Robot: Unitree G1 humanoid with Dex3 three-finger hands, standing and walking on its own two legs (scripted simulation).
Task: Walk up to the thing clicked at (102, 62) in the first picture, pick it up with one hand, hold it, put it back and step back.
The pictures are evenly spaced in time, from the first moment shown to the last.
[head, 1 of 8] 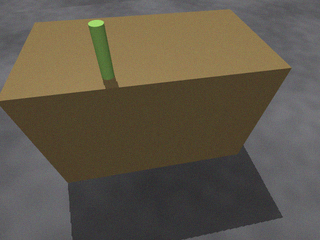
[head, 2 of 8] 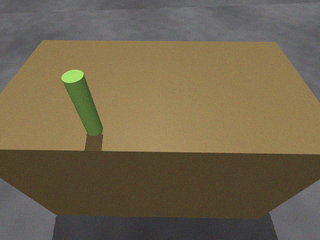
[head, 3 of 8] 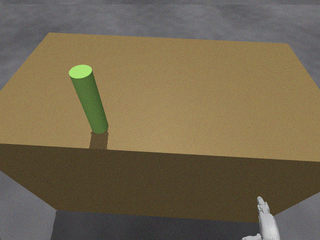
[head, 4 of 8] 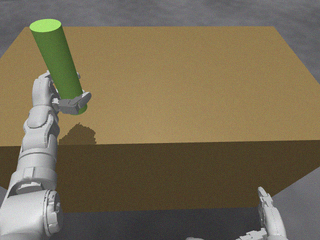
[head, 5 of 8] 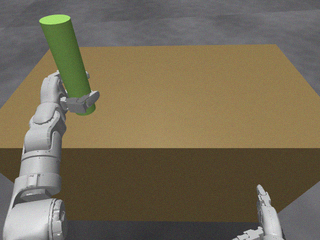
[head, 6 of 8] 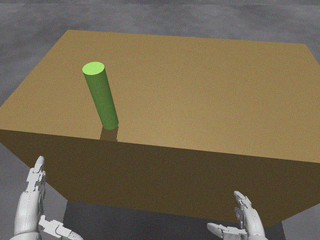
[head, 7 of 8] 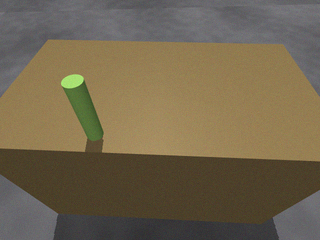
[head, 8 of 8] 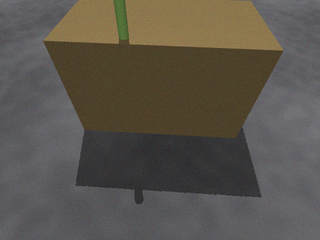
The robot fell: no
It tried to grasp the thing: yes
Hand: left
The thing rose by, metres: 0.26
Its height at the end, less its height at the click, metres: +0.00
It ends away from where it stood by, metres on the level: 0.01
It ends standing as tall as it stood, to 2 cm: yes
